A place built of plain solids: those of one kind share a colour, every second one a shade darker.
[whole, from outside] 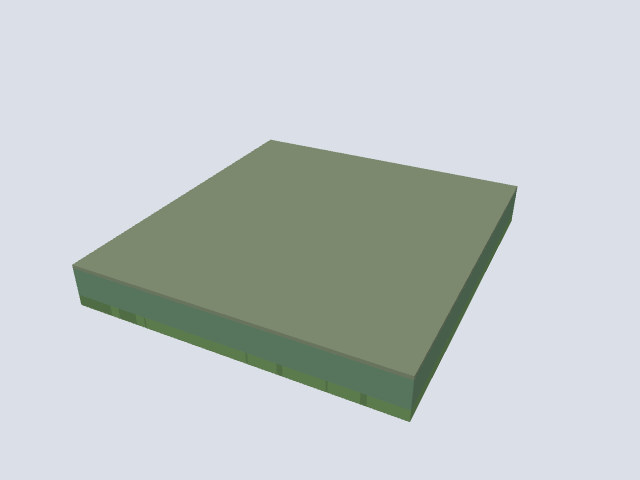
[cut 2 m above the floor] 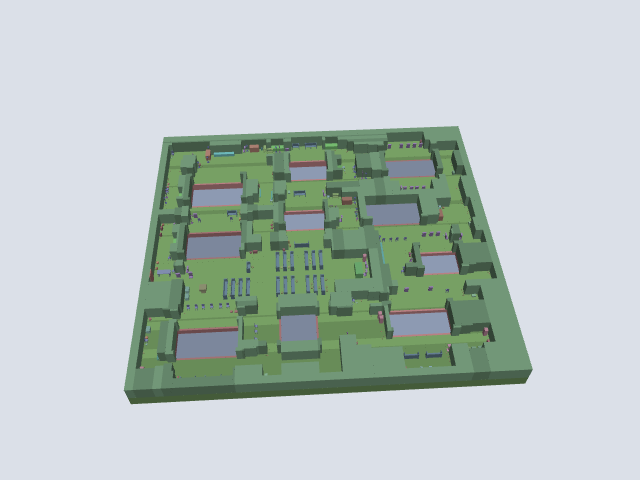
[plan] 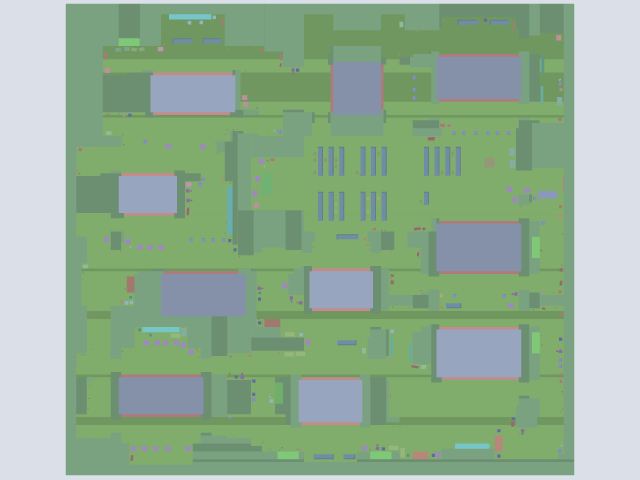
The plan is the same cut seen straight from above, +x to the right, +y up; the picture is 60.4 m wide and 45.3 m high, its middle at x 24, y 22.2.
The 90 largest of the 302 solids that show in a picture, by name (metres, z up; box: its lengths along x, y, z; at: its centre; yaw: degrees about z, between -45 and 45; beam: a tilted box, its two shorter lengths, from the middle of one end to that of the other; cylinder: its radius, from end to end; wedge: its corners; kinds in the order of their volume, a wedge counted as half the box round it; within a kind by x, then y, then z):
{
 "floor_strip_1": {"box": [4.75, 3.5, 1.5], "at": [2.38, 7.25, -0.75]},
 "floor_strip_2": {"box": [4.75, 4.0, 1.5], "at": [2.38, 26.5, -0.75]},
 "floor_strip_3": {"box": [7.75, 2.75, 1.5], "at": [3.88, 36.62, -0.75]},
 "floor_strip_4": {"box": [8.75, 3.5, 1.5], "at": [4.38, 17.25, -0.75]},
 "floor_strip_5": {"box": [21.75, 0.75, 1.5], "at": [10.88, 5.12, -0.75]},
 "floor_strip_6": {"box": [25.0, 1.25, 1.5], "at": [12.5, 38.63, -0.75]},
 "floor_strip_7": {"box": [34.75, 4.5, 1.5], "at": [17.38, 11.75, -0.75]},
 "floor_strip_8": {"box": [34.75, 4.5, 1.5], "at": [17.38, 21.75, -0.75]},
 "floor_strip_9": {"box": [34.75, 0.5, 1.5], "at": [17.38, 39.5, -0.75]},
 "floor_strip_10": {"box": [8.5, 3.5, 1.5], "at": [17.5, 7.25, -0.75]},
 "floor_strip_11": {"box": [5.5, 3.5, 1.5], "at": [20.0, 17.25, -0.75]},
 "floor_strip_12": {"box": [8.75, 1.25, 1.5], "at": [20.62, 34.62, -0.75]},
 "floor_strip_13": {"box": [8.75, 2.75, 1.5], "at": [20.62, 36.62, -0.75]},
 "floor_strip_14": {"box": [48.0, 4.75, 1.5], "at": [24.0, 2.38, -0.75]},
 "floor_strip_15": {"box": [48.0, 0.75, 1.5], "at": [24.0, 14.38, -0.75]},
 "floor_strip_16": {"box": [48.0, 0.5, 1.5], "at": [24.0, 24.25, -0.75]},
 "floor_strip_17": {"box": [48.0, 5.25, 1.5], "at": [24.0, 31.12, -0.75]},
 "floor_strip_18": {"box": [48.0, 4.75, 1.5], "at": [24.0, 42.12, -0.75]},
 "floor_strip_19": {"box": [37.25, 4.0, 1.5], "at": [29.38, 26.5, -0.75]},
 "floor_strip_20": {"box": [4.75, 2.75, 1.5], "at": [32.38, 36.62, -0.75]},
 "floor_strip_21": {"box": [30.75, 0.75, 1.5], "at": [32.62, 15.12, -0.75]},
 "floor_strip_22": {"box": [19.75, 0.75, 1.5], "at": [38.12, 5.12, -0.75]},
 "floor_strip_23": {"box": [19.75, 3.5, 1.5], "at": [38.12, 7.25, -0.75]},
 "floor_strip_24": {"box": [18.75, 3.5, 1.5], "at": [38.62, 17.25, -0.75]},
 "floor_strip_25": {"box": [18.0, 1.25, 1.5], "at": [39.0, 34.62, -0.75]},
 "floor_strip_26": {"box": [4.75, 4.5, 1.5], "at": [45.62, 11.75, -0.75]},
 "floor_strip_27": {"box": [4.75, 4.5, 1.5], "at": [45.62, 21.75, -0.75]},
 "floor_strip_28": {"box": [4.75, 2.75, 1.5], "at": [45.62, 36.62, -0.75]},
 "wall_rock_1": {"box": [1.0, 41.0, 4.0], "at": [0.5, 24.0, 2.0]},
 "wall_rock_2": {"box": [1.0, 4.5, 4.0], "at": [1.5, 13.75, 2.0]},
 "wall_rock_3": {"box": [2.5, 12.5, 4.0], "at": [2.25, 38.25, 2.0]},
 "wall_rock_4": {"box": [6.0, 2.0, 4.0], "at": [3.0, 2.0, 2.0]},
 "wall_rock_5": {"box": [4.0, 3.5, 4.0], "at": [3.0, 26.5, 2.0]},
 "wall_rock_6": {"box": [4.25, 1.0, 4.0], "at": [3.12, 31.5, 2.0]},
 "wall_rock_7": {"box": [1.5, 4.0, 4.0], "at": [4.25, 42.5, 2.0]},
 "wall_rock_8": {"box": [1.0, 5.0, 4.0], "at": [4.75, 13.5, 2.0]},
 "wall_rock_9": {"box": [4.5, 3.5, 4.0], "at": [5.75, 36.0, 2.0]},
 "wall_rock_10": {"box": [1.25, 4.0, 4.0], "at": [5.88, 14.0, 2.0]},
 "wall_rock_11": {"box": [2.0, 3.25, 4.0], "at": [6.0, 42.88, 2.0]},
 "wall_rock_12": {"box": [2.5, 4.0, 4.0], "at": [7.75, 17.0, 2.0]},
 "wall_rock_13": {"box": [2.0, 4.0, 4.0], "at": [8.0, 42.5, 2.0]},
 "wall_rock_14": {"box": [5.0, 1.0, 4.0], "at": [9.0, 14.5, 2.0]},
 "wall_rock_15": {"box": [6.0, 1.0, 4.0], "at": [12.0, 44.0, 2.0]},
 "wall_rock_16": {"box": [1.25, 3.0, 4.0], "at": [12.12, 13.5, 2.0]},
 "wall_rock_17": {"box": [1.0, 4.0, 4.0], "at": [13.25, 13.0, 2.0]},
 "wall_rock_18": {"box": [1.5, 4.0, 4.0], "at": [14.5, 7.5, 2.0]},
 "wall_rock_19": {"box": [1.5, 3.75, 4.0], "at": [14.5, 13.12, 2.0]},
 "wall_rock_20": {"box": [8.0, 0.75, 4.0], "at": [16.0, 1.88, 2.0]},
 "wall_rock_21": {"box": [0.5, 10.75, 4.0], "at": [16.0, 27.12, 2.0]},
 "wall_rock_22": {"box": [2.25, 3.25, 4.0], "at": [16.37, 7.38, 2.0]},
 "wall_rock_23": {"box": [2.25, 3.5, 4.0], "at": [16.38, 13.25, 2.0]},
 "wall_rock_24": {"box": [1.25, 7.25, 4.0], "at": [16.88, 28.62, 2.0]},
 "wall_rock_25": {"box": [3.75, 4.0, 4.0], "at": [16.88, 42.5, 2.0]},
 "wall_rock_26": {"box": [1.5, 4.25, 4.0], "at": [17.0, 22.88, 2.0]},
 "wall_rock_27": {"box": [2.25, 3.5, 4.0], "at": [19.62, 23.25, 2.0]},
 "wall_rock_28": {"box": [1.75, 4.5, 4.0], "at": [19.62, 42.25, 2.0]},
 "wall_rock_29": {"box": [5.0, 1.25, 4.0], "at": [20.0, 12.38, 2.0]},
 "wall_rock_30": {"box": [5.0, 2.0, 4.0], "at": [20.0, 31.0, 2.0]},
 "wall_rock_31": {"box": [1.5, 3.75, 4.0], "at": [21.5, 23.12, 2.0]},
 "wall_rock_32": {"box": [2.0, 6.0, 4.0], "at": [21.5, 41.5, 2.0]},
 "wall_rock_33": {"box": [2.75, 2.25, 4.0], "at": [21.88, 33.12, 2.0]},
 "wall_rock_34": {"box": [48.0, 1.0, 4.0], "at": [24.0, 0.5, 2.0]},
 "wall_rock_35": {"box": [5.0, 2.0, 4.0], "at": [27.5, 33.0, 2.0]},
 "wall_rock_36": {"box": [4.5, 1.5, 4.0], "at": [27.5, 39.75, 2.0]},
 "wall_rock_37": {"box": [4.5, 2.5, 4.0], "at": [27.5, 43.25, 2.0]},
 "wall_rock_38": {"box": [1.5, 4.5, 4.0], "at": [29.5, 7.0, 2.0]},
 "wall_rock_39": {"box": [36.0, 0.25, 4.0], "at": [30.0, 1.12, 2.0]},
 "wall_rock_40": {"box": [3.25, 2.5, 4.0], "at": [33.62, 43.25, 2.0]},
 "wall_rock_41": {"box": [1.75, 3.0, 4.0], "at": [33.63, 12.0, 2.0]},
 "wall_rock_42": {"box": [20.5, 0.25, 4.0], "at": [37.75, 1.38, 2.0]},
 "wall_rock_43": {"box": [5.0, 1.0, 4.0], "at": [38.0, 2.0, 2.0]},
 "wall_rock_44": {"box": [7.0, 1.25, 4.0], "at": [39.0, 43.88, 2.0]},
 "wall_rock_45": {"box": [1.5, 4.0, 4.0], "at": [43.25, 30.75, 2.0]},
 "wall_rock_46": {"box": [0.75, 5.0, 4.0], "at": [43.38, 11.75, 2.0]},
 "wall_rock_47": {"box": [2.0, 2.0, 4.0], "at": [43.5, 5.5, 2.0]},
 "wall_rock_48": {"box": [1.0, 4.5, 4.0], "at": [44.25, 37.5, 2.0]},
 "wall_rock_49": {"box": [3.0, 4.25, 4.0], "at": [45.5, 31.13, 2.0]},
 "wall_rock_50": {"box": [2.25, 2.75, 4.0], "at": [45.88, 43.12, 2.0]},
 "wall_rock_51": {"box": [1.0, 42.5, 4.0], "at": [47.5, 23.25, 2.0]},
 "ceil_rock_1": {"box": [48.0, 44.5, 0.5], "at": [24.0, 22.25, 4.25]},
 "floor_old_1": {"box": [5.5, 3.5, 0.92], "at": [7.75, 26.5, -1.04]},
 "floor_old_2": {"box": [8.0, 3.5, 1.5], "at": [9.0, 7.5, -0.75]},
 "floor_old_3": {"box": [8.0, 3.5, 0.93], "at": [12.0, 36.0, -1.04]},
 "floor_old_4": {"box": [8.0, 4.0, 1.5], "at": [13.0, 17.0, -0.75]},
 "floor_old_5": {"box": [6.0, 3.5, 0.91], "at": [26.0, 17.5, -1.05]},
 "floor_old_6": {"box": [4.5, 5.0, 1.5], "at": [27.5, 36.5, -0.75]},
 "floor_old_7": {"box": [8.0, 4.5, 0.42], "at": [39.0, 11.5, -1.29]},
 "floor_old_8": {"box": [8.0, 4.5, 0.73], "at": [39.0, 21.5, -1.13]},
 "floor_old_9": {"box": [8.0, 4.0, 0.75], "at": [39.0, 37.5, -1.13]},
 "floor_base_1": {"box": [48.0, 44.5, 0.1], "at": [24.0, 22.25, -1.55]}
}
